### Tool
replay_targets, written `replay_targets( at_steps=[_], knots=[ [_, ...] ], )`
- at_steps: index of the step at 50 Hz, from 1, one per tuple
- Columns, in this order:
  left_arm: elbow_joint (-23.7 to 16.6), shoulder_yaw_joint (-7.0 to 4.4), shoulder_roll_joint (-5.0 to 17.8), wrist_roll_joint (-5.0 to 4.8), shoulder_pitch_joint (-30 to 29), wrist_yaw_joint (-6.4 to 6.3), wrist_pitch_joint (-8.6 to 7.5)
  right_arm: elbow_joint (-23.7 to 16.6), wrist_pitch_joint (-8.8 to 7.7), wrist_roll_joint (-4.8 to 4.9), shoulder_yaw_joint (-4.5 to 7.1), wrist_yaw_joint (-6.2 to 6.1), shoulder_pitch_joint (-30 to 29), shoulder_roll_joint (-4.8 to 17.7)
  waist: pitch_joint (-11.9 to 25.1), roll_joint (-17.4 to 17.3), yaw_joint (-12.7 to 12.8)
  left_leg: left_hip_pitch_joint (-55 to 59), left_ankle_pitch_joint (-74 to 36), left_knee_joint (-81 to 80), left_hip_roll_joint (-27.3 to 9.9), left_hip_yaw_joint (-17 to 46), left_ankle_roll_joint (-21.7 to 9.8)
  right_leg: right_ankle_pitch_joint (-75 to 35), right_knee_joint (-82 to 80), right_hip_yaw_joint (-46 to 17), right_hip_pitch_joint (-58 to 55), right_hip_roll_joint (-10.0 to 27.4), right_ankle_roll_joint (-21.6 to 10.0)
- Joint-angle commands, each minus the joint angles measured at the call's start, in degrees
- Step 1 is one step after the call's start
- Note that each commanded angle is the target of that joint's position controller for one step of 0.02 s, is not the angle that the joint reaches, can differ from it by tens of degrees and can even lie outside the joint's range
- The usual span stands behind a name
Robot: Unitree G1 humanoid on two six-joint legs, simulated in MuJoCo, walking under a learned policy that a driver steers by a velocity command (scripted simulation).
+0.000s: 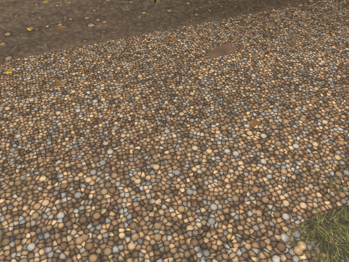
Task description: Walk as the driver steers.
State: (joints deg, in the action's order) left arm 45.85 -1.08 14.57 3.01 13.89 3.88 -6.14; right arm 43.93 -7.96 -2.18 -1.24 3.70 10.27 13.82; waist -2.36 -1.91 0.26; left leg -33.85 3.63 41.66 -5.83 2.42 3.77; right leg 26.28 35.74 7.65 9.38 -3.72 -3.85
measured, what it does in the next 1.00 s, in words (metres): walks ahead, turning left: left foot, then right foot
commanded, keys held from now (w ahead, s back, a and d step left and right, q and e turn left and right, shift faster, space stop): q+shift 0.74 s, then shift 0.06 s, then e+shift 0.20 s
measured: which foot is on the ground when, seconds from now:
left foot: up 0.00-0.00, down 0.02-0.42, up 0.44-0.82, down 0.84-1.00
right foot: down 0.00-0.04, up 0.06-0.38, down 0.40-0.86, up 0.88-1.00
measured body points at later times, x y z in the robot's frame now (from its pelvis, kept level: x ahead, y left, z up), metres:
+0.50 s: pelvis +0.11 +0.02 +0.03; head +0.13 +0.03 +0.48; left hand +0.09 +0.33 -0.06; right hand +0.35 -0.16 -0.06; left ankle +0.11 +0.15 -0.67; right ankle +0.12 -0.09 -0.71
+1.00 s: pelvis +0.13 +0.10 +0.03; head +0.16 +0.12 +0.48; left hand +0.02 +0.38 -0.07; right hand +0.45 +0.02 -0.06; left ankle +0.08 +0.17 -0.71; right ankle +0.20 -0.04 -0.65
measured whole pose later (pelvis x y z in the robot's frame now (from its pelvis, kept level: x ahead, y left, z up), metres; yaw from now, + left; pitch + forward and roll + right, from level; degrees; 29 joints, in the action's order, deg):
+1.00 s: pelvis +0.13 +0.10 +0.03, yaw +43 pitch +2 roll +0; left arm 39.1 -2.1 17.8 3.0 15.8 1.6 -5.0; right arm 37.4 -5.3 0.2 3.3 1.9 9.9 18.5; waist -1.4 -0.8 1.1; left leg -14.9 12.8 25.8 0.7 -4.5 -2.9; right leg 35.7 55.9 2.5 23.3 5.9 4.8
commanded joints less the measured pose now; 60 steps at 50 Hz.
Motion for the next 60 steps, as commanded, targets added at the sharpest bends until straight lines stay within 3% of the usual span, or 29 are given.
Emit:
replay_targets(
  at_steps=[1, 2, 3, 4, 5, 6, 9, 11, 14, 18, 20, 21, 22, 23, 26, 32, 36, 38, 42, 43, 44, 45, 46, 47, 48, 50, 52, 55, 60],
  knots=[
    [-5.53, -3.72, 9.6, -1.64, 0.66, -2.28, 0.34, -2.62, -1.69, 0.03, 3.68, -1.49, 1.33, 9.98, 3.97, -1.39, 0.09, 7.52, -17.7, -5.48, 0.22, 2.03, -7.31, -40.84, -1.11, -5.7, -4.83, 17.64, -4.93],
    [-8.89, -4.12, 9.12, -2.45, 2.19, -2.99, 0.43, -3.46, -1.96, 0.65, 5.15, -1.73, -0.53, 15.77, 9.8, -9.37, 2.99, 16.81, -36.45, -10.42, -0.17, 7.29, -14.85, -30.37, 5.85, 0.92, -2.81, 7.41, 0.92],
    [-11.75, -3.36, 8.36, -1.18, 1.59, -2.85, 0.02, -4.1, -1.16, 0.52, 6.27, -2.34, 5.08, 18.72, 20.1, -15.05, 0.04, 32.85, -36.27, -16.59, -8.44, 25.23, -26.92, -5.36, 17.01, 0.45, 6.97, -0.99, 6.33],
    [-15.01, -3.38, 8.93, -0.16, -8.85, -2.02, 0.64, -1.87, -0.65, -0.24, 6.55, -2.79, 14.6, 18.16, 20.49, -14.24, -6.75, 40.27, -27.29, -21.0, -10.25, 33.17, -28.39, 18.97, 30.22, -5.82, 18.19, -4.39, 7.47],
    [-16.24, -2.42, 5.82, -0.45, -10.73, -1.96, 1.34, -0.61, -0.77, -0.36, 6.6, -2.95, 16.49, 17.01, 18.12, -8.81, -6.34, 39.44, -18.04, -21.83, -9.88, 32.57, -24.91, 16.12, 35.56, -13.09, 23.5, -2.19, 6.7],
    [-15.24, -2.66, 6.76, 0.29, -8.42, -3.09, 1.86, -0.97, -0.3, 0.14, 6.37, -2.92, 13.82, 14.33, 13.0, -4.06, -4.35, 34.48, -11.72, -22.82, -8.07, 30.44, -22.8, 12.7, 38.26, -15.01, 25.15, -0.18, 6.74],
    [-14.77, -1.86, 6.65, 3.0, -4.38, -4.77, 2.52, -4.5, 0.73, 0.92, 4.18, -2.92, 5.23, 8.93, 9.96, -1.18, 1.4, 23.22, -10.3, -26.79, -2.91, 25.61, -20.94, 5.87, 31.87, -14.24, 19.05, 4.34, 6.82],
    [-14.6, -1.31, 5.94, 1.95, -3.91, -4.2, 3.5, -6.73, 0.4, 0.76, 4.61, -2.6, 2.07, 10.02, 8.7, -0.68, 2.77, 19.13, -4.41, -29.04, 1.4, 21.4, -18.03, 4.3, 17.68, -11.73, 12.51, 4.52, 7.88],
    [-12.34, -1.34, 7.32, -0.28, -3.29, -2.86, 5.28, -9.45, 0.17, 0.43, 6.78, -1.29, 4.03, 13.81, 8.37, -3.12, -0.01, 18.64, 2.93, -29.2, 2.11, 24.39, -17.6, 4.14, 5.61, -9.54, 7.4, 1.7, 8.79],
    [-9.84, -2.17, 9.03, -1.37, 0.08, -3.24, 4.11, -12.5, 2.58, 0.47, 7.1, -0.35, 3.06, 13.51, 8.47, -2.87, 0.27, 15.13, 11.01, -26.33, 0.6, 31.86, -18.78, -10.84, -9.0, -9.19, 1.01, -0.21, 4.79],
    [-10.44, -2.47, 9.99, -2.15, 0.82, -3.62, 2.88, -11.87, 3.24, -0.09, 5.77, -0.23, 4.91, 10.24, 9.64, -2.88, 0.53, 9.86, 15.3, -23.02, 2.34, 32.59, -15.16, -17.42, -14.13, -12.28, -5.33, 4.38, -1.49],
    [-10.59, -3.29, 12.48, -2.18, 4.07, -4.41, 1.95, -12.86, 3.33, -0.61, 4.51, -0.25, 5.06, 7.06, 10.58, 2.29, 1.69, 1.91, 20.86, -17.58, 5.85, 29.0, -11.08, -18.54, -18.32, -22.56, -11.68, 13.45, -11.48],
    [-10.95, -4.11, 15.98, -1.8, 2.72, -4.57, 0.77, -14.79, 3.44, -2.03, 3.82, -0.38, 4.6, 5.62, 8.25, 12.73, 0.15, -11.02, 26.15, -4.84, 14.86, 14.71, -3.03, -31.37, -23.55, -40.11, -16.72, 29.57, -25.85],
    [-11.5, -3.87, 14.59, -0.14, -2.28, -4.81, 0.21, -12.01, 3.59, -3.24, 4.96, -0.47, 6.57, 9.72, 5.46, 5.59, -1.53, -11.18, 24.97, 7.02, 10.26, 11.08, -0.47, -33.22, -26.52, -36.68, -13.45, 31.55, -23.11],
    [-15.47, -1.53, 7.22, -2.63, -12.07, -5.9, -0.73, -7.76, 3.73, -2.91, 6.62, -1.79, 9.04, 11.87, 5.16, 7.75, -4.26, -4.41, 18.18, 24.53, 8.79, 3.41, 1.2, -34.71, -25.87, -15.92, -6.31, 19.9, -11.39],
    [-12.57, -4.58, 15.76, -0.36, 3.84, -8.76, -0.67, -10.62, 5.19, 0.31, 3.38, 4.9, -2.12, 5.35, 2.87, 6.18, 5.71, -6.09, 13.48, 11.1, 2.16, -4.37, 2.26, -51.31, -21.95, -1.17, -16.87, 18.3, -9.77],
    [-12.83, -6.31, 17.86, 1.41, 3.44, -7.35, 0.28, -9.81, 6.13, 0.06, 3.72, 5.56, -0.54, 7.47, 1.92, 8.13, 3.95, 1.77, 13.47, 0.27, 1.68, -7.07, -0.31, -61.49, -20.55, 0.63, -16.69, 23.09, -11.19],
    [-14.15, -6.48, 17.59, 1.87, 0.0, -6.93, 0.5, -9.13, 5.87, 0.5, 4.91, 5.11, 0.4, 9.96, 1.94, 9.1, 2.05, 7.08, 12.14, -1.97, 2.9, -6.85, -1.69, -58.36, -19.77, 1.23, -14.56, 23.87, -9.88],
    [-12.98, -5.45, 14.98, -0.43, -2.31, -5.57, 0.93, -8.01, 3.76, 1.8, 6.74, 2.18, 1.82, 13.22, 5.72, 5.99, -3.29, 25.7, -10.83, -19.29, 8.03, -6.48, -8.43, -49.96, -8.26, 3.43, -5.81, 17.49, -1.88],
    [-13.65, -3.59, 9.24, 0.19, 2.05, -4.44, 1.2, -8.15, 3.05, 1.35, 8.06, 0.1, 7.08, 18.2, 16.77, -2.41, -3.54, 45.6, -41.4, -14.63, -3.02, 4.34, -19.67, -30.31, 4.16, 7.31, 5.73, 11.48, 4.63],
    [-14.42, -1.4, 3.9, 1.19, 6.53, -3.54, 0.55, -8.26, 2.82, -0.11, 7.97, -1.26, 13.28, 19.54, 28.16, -6.43, -4.81, 61.35, -50.63, -14.2, -17.62, 21.58, -31.89, 14.9, 15.8, 1.05, 20.57, 5.61, 7.81],
    [-14.17, -1.33, 4.99, 0.58, -0.97, -2.06, 0.24, -5.98, 1.26, -1.22, 7.58, -2.09, 15.88, 15.45, 14.59, -0.2, -8.44, 51.7, -45.74, -15.27, -16.56, 18.5, -26.75, 17.95, 21.38, -7.23, 27.71, 7.26, 7.52],
    [-14.02, -1.89, 6.57, 0.28, -3.4, -1.99, 0.25, -5.39, 0.53, 0.34, 7.71, -2.5, 13.07, 15.08, 8.86, -3.77, -6.43, 43.25, -38.0, -16.8, -14.66, 12.16, -22.54, 17.68, 23.51, -8.04, 29.25, 9.8, 7.32],
    [-11.36, -2.88, 9.91, 0.27, 0.37, -2.21, 0.31, -7.4, 0.94, 2.88, 6.59, -2.41, 6.75, 11.13, 8.61, -4.23, -3.26, 36.87, -33.13, -18.2, -12.76, 8.47, -19.5, 16.9, 23.18, -8.16, 24.77, 11.65, 8.03],
    [-9.84, -2.47, 9.4, -0.11, 2.84, -2.21, 0.21, -9.07, 1.57, 4.44, 5.91, -2.29, 1.88, 9.82, 6.75, -5.22, -0.87, 29.21, -29.76, -20.45, -11.11, 4.74, -16.94, 14.29, 21.74, -8.29, 19.88, 12.46, 8.7],
    [-8.11, -2.58, 9.98, -0.31, 7.17, -1.71, 0.32, -12.59, 2.47, 2.15, 7.5, -2.97, -4.77, 14.25, 6.29, -5.22, 2.29, 15.82, -25.91, -25.59, -9.7, -0.76, -17.66, 3.43, 27.73, -6.09, 9.49, 9.81, 9.84],
    [-8.2, -2.27, 9.73, 0.37, 6.67, -0.64, 0.4, -12.78, 2.83, 0.16, 8.46, -4.56, -4.15, 15.73, 5.27, -2.37, 1.5, 15.47, -17.49, -29.71, -11.02, -2.3, -19.73, -0.85, 30.82, -6.67, 11.94, 8.84, 8.91],
    [-8.79, -1.41, 7.39, -0.37, 4.4, 0.18, 0.73, -12.16, 2.91, -0.29, 7.75, -5.86, -2.02, 12.78, 3.2, -2.07, -0.17, 25.21, -9.65, -30.62, -13.32, -3.37, -18.69, -5.19, 22.37, -10.51, 19.88, 11.6, 7.56],
    [-9.76, -0.42, 4.35, 0.59, 3.15, 1.89, 2.89, -13.1, 2.71, -1.56, 8.78, -6.66, -0.76, 14.24, 2.9, -1.77, -2.67, 31.56, -7.96, -30.48, -14.29, -7.72, -18.67, -7.52, 11.51, -6.74, 19.29, 11.12, 6.81]
  ],
)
